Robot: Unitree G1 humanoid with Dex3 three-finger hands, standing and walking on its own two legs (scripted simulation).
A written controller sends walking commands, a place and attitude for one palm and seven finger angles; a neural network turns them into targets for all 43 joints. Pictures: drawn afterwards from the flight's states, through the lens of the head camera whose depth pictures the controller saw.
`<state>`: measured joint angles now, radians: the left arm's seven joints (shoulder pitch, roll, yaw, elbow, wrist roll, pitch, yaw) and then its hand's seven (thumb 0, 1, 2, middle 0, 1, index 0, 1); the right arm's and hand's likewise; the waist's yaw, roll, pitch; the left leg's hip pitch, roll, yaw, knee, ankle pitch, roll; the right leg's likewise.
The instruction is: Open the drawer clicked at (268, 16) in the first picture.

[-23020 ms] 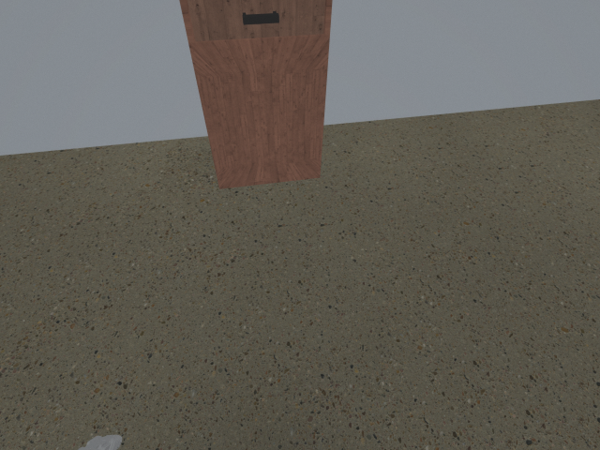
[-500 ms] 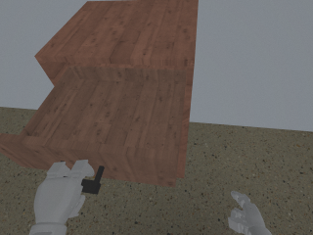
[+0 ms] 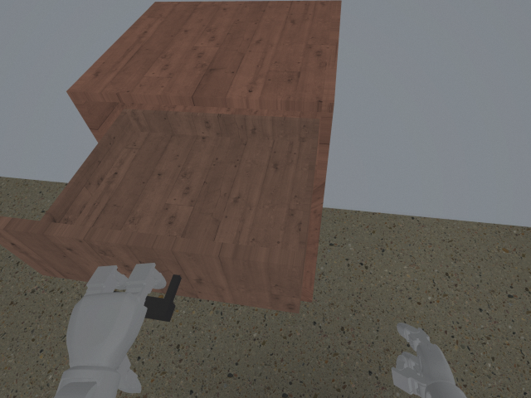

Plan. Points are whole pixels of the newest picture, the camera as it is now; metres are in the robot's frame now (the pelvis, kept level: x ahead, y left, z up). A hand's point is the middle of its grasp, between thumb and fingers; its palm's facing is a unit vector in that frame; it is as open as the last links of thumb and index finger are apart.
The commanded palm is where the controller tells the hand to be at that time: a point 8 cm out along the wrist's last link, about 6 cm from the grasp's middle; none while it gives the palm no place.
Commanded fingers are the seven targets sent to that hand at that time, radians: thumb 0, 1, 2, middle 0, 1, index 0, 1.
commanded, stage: lift the hand off the handle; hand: left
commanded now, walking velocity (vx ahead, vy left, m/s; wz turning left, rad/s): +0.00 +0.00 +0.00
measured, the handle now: (136, 290) +0.24 +0.23 +0.04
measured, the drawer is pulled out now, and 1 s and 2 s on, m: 0.30 0.29 0.29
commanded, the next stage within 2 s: draw the hand back to the body in 1.38 s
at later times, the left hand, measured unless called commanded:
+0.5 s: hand (115, 313) +0.20 +0.23 +0.06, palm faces +0.04 -0.08 -1.00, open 13.2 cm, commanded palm +0.17 +0.23 +0.14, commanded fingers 0.00 -0.50 0.30 -0.30 -1.20 -0.30 -1.20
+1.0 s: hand (98, 281) +0.21 +0.23 +0.13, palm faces +0.10 -0.09 -0.99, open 12.9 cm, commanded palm +0.18 +0.23 +0.21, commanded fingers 0.00 -0.50 0.30 -0.30 -1.20 -0.30 -1.20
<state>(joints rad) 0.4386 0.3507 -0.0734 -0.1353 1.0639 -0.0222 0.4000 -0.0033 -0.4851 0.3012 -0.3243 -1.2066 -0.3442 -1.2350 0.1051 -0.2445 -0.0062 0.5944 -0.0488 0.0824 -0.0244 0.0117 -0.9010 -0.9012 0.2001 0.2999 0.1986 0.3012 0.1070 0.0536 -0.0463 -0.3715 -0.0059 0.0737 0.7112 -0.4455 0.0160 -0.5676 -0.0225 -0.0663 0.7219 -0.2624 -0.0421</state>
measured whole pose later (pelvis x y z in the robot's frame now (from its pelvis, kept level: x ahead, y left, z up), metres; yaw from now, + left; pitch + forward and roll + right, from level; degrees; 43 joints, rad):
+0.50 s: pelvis +0.00 +0.00 +0.01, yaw +0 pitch +2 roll +1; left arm 0.39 0.41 -0.08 -0.20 1.00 0.02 0.29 0.00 -0.49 0.30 -0.33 -1.20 -0.44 -1.24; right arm 0.08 -0.25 0.01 0.61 -0.03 0.10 -0.05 0.01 -0.90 -0.90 0.20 0.30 0.20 0.30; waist 0.12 0.08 0.00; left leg -0.23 -0.01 0.07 0.57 -0.38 0.02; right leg -0.42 -0.02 -0.07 0.58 -0.20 -0.03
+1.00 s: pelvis +0.00 +0.01 +0.03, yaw +1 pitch -2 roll +0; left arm 0.29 0.47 -0.11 -0.36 0.93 0.09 0.12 0.00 -0.49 0.30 -0.39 -1.23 -0.49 -1.26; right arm 0.05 -0.26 0.04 0.62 -0.01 0.12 -0.03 0.01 -0.90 -0.90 0.20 0.30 0.20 0.30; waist 0.15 0.13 0.03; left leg -0.06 -0.02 0.05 0.40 -0.30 0.03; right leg -0.24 -0.02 -0.09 0.41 -0.13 -0.02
